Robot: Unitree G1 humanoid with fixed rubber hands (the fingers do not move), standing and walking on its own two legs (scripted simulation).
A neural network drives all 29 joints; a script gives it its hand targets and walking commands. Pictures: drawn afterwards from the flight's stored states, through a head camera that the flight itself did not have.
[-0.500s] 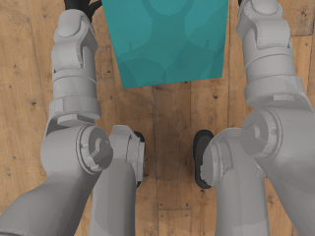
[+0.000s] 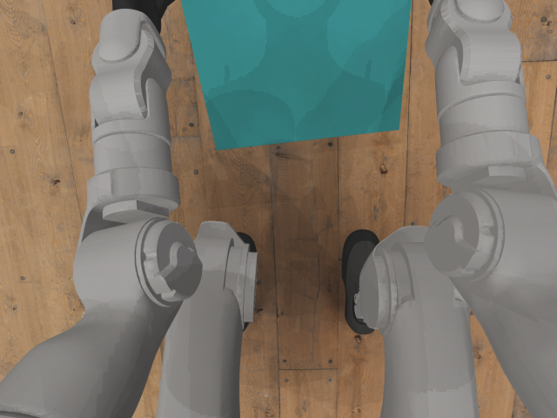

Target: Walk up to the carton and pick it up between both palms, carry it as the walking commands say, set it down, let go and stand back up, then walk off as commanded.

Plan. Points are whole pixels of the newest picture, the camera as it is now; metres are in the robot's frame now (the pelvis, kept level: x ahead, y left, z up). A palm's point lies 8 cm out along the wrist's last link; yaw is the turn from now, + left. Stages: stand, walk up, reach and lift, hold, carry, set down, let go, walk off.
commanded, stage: set down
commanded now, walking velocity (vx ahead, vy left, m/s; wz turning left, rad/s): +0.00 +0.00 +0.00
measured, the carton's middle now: (293, 28) +0.55 +0.02 -0.24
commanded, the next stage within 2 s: none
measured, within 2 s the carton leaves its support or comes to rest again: rests again in 1.28 s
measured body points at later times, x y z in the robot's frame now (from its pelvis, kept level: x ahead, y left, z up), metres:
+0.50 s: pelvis +0.01 +0.00 +0.00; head +0.38 +0.00 +0.25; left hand +0.56 +0.18 -0.15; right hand +0.59 -0.13 -0.15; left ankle +0.09 +0.12 -0.36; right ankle +0.10 -0.12 -0.36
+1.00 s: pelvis +0.01 +0.00 -0.01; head +0.38 +0.00 +0.25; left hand +0.56 +0.18 -0.16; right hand +0.60 -0.13 -0.16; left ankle +0.09 +0.12 -0.36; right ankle +0.10 -0.12 -0.36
